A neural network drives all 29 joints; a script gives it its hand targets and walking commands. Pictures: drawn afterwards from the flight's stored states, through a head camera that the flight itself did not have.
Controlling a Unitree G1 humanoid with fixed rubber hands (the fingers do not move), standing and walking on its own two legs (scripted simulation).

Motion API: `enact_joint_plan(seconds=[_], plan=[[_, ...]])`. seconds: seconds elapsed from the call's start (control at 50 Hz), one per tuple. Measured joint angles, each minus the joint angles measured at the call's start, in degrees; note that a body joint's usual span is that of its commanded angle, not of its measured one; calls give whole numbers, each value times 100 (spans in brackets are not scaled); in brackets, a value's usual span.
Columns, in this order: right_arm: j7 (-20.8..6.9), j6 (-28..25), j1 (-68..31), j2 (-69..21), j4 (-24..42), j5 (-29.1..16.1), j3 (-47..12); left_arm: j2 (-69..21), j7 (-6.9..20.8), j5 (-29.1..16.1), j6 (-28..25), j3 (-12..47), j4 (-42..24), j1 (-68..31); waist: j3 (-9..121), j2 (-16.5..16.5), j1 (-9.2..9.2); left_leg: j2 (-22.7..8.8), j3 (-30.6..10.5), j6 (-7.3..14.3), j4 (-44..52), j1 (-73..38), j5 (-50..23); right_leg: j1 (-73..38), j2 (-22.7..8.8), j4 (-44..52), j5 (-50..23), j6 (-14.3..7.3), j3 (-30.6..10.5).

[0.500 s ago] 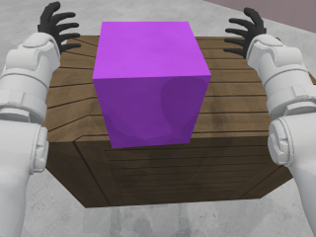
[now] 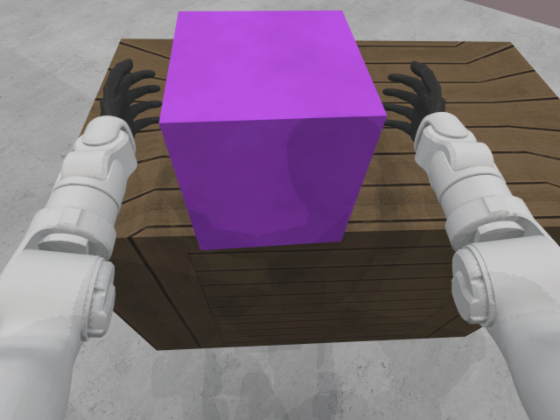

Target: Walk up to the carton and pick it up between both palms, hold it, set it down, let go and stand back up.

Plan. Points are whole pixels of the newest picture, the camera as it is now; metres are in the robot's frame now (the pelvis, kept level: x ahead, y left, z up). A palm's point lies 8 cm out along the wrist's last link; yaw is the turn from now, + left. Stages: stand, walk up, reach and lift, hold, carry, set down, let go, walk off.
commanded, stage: reach and lift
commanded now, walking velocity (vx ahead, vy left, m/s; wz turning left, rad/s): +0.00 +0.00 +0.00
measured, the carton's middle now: (267, 137) +0.52 +0.02 +0.11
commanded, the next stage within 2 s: none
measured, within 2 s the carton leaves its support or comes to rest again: neither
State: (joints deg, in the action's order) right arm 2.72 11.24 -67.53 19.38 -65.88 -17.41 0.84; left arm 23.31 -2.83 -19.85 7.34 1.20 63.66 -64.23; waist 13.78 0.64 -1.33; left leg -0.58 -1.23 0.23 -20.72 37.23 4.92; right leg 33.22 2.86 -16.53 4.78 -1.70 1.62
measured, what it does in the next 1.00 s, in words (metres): stands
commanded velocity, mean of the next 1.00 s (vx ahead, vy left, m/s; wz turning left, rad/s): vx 0.00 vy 0.00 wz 0.00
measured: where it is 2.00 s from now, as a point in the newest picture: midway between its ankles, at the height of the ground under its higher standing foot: outside the picture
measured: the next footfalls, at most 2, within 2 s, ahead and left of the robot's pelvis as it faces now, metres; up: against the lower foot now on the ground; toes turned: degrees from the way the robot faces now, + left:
none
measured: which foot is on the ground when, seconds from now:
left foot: down 0.00-1.00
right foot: down 0.00-1.00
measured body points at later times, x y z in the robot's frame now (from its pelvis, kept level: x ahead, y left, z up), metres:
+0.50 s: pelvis +0.00 +0.01 +0.00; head +0.08 +0.01 +0.44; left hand +0.50 +0.19 +0.14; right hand +0.50 -0.16 +0.15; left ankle +0.03 +0.11 -0.74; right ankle +0.01 -0.10 -0.74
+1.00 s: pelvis +0.00 +0.00 +0.00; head +0.07 +0.01 +0.45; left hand +0.50 +0.18 +0.16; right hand +0.50 -0.16 +0.16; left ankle +0.03 +0.11 -0.74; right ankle +0.01 -0.10 -0.74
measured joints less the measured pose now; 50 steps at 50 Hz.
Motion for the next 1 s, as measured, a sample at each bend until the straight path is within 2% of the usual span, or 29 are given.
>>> enact_joint_plan(seconds=[0.18, 0.26, 0.36, 0.52, 0.6, 0.64, 0.72, 0.8, 0.9, 1.0], plan=[[-7, -405, -112, -63, -401, -9, -85, -120, -8, -109, -501, 243, 554, -209, 54, 16, 30, -8, 15, 0, -125, 197, 22, 209, 3, -136, 22, 7, -6], [-10, -583, -93, -122, -546, -10, -159, -260, -34, 66, -720, 108, 819, -218, 5, -22, 57, -11, 65, 14, -98, 135, 20, 181, -1, -145, 19, 25, -50], [4, -732, 14, -281, -500, 67, -63, -450, -105, 164, -935, 17, 804, -47, 74, -48, 54, 9, 85, 22, -41, 129, 0, 199, -25, -135, 22, 38, -61], [141, -685, -47, -654, -401, 626, 432, -796, -342, 707, -786, -391, 539, -39, 59, -29, 97, 15, 95, 36, 13, 78, -10, 112, -35, -2, -32, 53, -59], [277, -637, -40, -826, -282, 1003, 771, -926, -373, 1061, -630, -655, 350, -2, 8, -4, 120, 29, 68, 45, 103, -19, -45, -23, -49, 147, -86, 59, -28], [316, -594, -31, -824, -239, 1081, 870, -947, -389, 1091, -541, -694, 232, 15, 6, 3, 119, 37, 51, 45, 129, -47, -55, -67, -55, 194, -100, 56, -8], [325, -505, -110, -698, -284, 945, 813, -901, -464, 961, -387, -556, 80, -72, 13, 12, 117, 28, 30, 38, 71, -63, -12, -117, -46, 199, -83, 47, 16], [336, -450, -201, -568, -365, 735, 634, -831, -503, 903, -293, -491, 199, -179, -64, 32, 98, -3, 28, 25, -11, -164, 61, -256, -16, 207, -64, 38, 18], [339, -481, -173, -547, -343, 600, 455, -785, -431, 892, -534, -606, 424, -156, -176, 33, 61, -25, 39, 15, -26, -328, 105, -409, 5, 191, -32, 25, 7], [308, -509, -58, -731, -345, 747, 535, -822, -357, 998, -805, -803, 531, -102, -244, 30, 38, -12, 16, 0, 64, -430, 64, -483, -7, 200, -19, 7, 35]])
